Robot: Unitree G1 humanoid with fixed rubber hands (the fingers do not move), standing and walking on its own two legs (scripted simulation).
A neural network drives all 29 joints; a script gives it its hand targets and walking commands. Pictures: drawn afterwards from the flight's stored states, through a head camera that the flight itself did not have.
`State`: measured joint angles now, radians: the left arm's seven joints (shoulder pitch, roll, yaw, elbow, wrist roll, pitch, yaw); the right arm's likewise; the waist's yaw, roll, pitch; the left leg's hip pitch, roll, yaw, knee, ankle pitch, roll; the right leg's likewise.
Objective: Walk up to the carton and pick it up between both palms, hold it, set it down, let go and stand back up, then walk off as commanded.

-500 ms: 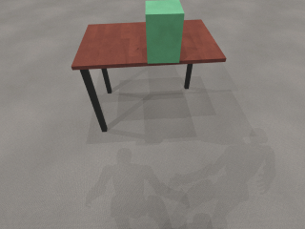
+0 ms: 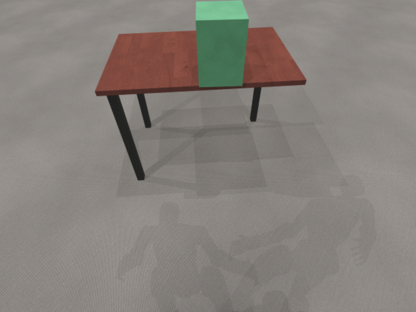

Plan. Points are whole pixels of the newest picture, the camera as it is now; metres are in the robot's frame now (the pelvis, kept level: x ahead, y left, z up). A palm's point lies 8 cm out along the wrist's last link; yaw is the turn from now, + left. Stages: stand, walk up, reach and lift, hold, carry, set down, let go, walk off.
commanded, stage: stand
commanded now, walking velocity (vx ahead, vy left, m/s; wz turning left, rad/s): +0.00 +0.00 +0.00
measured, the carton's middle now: (219, 44) +1.11 -0.04 +0.02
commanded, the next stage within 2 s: none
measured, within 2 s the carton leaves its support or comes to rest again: neither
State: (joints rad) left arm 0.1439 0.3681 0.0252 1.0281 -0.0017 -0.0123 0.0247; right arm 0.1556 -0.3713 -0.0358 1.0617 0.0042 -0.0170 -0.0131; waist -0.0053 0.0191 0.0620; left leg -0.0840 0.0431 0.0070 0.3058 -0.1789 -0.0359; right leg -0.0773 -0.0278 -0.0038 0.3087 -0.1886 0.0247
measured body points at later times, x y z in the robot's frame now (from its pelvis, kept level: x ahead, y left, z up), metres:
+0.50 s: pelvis +0.00 +0.00 +0.00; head +0.01 -0.01 +0.45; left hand +0.07 +0.31 -0.12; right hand +0.06 -0.31 -0.13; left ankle -0.01 +0.14 -0.75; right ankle -0.01 -0.13 -0.75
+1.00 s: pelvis -0.01 +0.00 +0.00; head +0.00 +0.00 +0.45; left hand +0.07 +0.32 -0.12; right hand +0.06 -0.31 -0.13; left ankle -0.01 +0.14 -0.75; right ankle -0.01 -0.13 -0.75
